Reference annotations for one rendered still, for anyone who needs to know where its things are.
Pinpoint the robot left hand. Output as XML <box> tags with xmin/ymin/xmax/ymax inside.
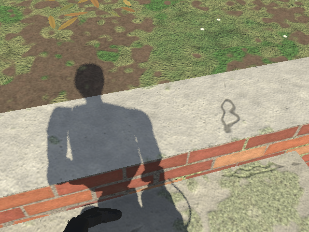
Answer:
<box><xmin>63</xmin><ymin>207</ymin><xmax>122</xmax><ymax>232</ymax></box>

